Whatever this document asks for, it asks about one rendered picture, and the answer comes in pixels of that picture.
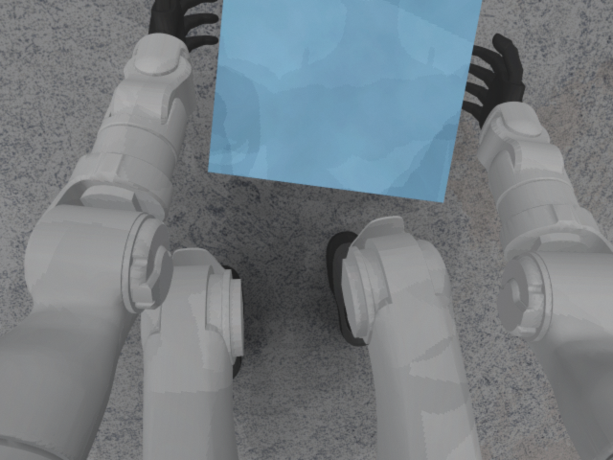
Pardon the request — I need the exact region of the right robot hand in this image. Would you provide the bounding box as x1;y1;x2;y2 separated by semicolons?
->
462;34;525;129

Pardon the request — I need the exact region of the right robot upper arm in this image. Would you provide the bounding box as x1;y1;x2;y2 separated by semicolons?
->
496;251;613;460

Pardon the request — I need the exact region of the left robot forearm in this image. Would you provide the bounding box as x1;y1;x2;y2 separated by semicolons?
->
24;33;197;294

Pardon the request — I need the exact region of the robot right shin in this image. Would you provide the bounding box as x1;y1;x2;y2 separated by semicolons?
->
346;216;452;338

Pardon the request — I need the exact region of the left robot hand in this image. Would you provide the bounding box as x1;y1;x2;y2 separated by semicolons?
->
148;0;218;53

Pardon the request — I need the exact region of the robot left shin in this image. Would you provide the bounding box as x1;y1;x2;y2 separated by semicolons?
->
141;248;237;364

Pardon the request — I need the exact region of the carton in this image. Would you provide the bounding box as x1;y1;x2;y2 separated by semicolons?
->
208;0;482;203

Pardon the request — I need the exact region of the robot shin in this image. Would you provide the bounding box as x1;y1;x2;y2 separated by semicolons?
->
346;216;452;338
141;248;237;364

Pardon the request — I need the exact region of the right robot forearm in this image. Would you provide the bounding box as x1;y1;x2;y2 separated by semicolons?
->
476;102;613;263

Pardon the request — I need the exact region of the left robot upper arm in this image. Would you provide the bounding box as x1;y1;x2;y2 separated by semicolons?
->
0;204;173;460

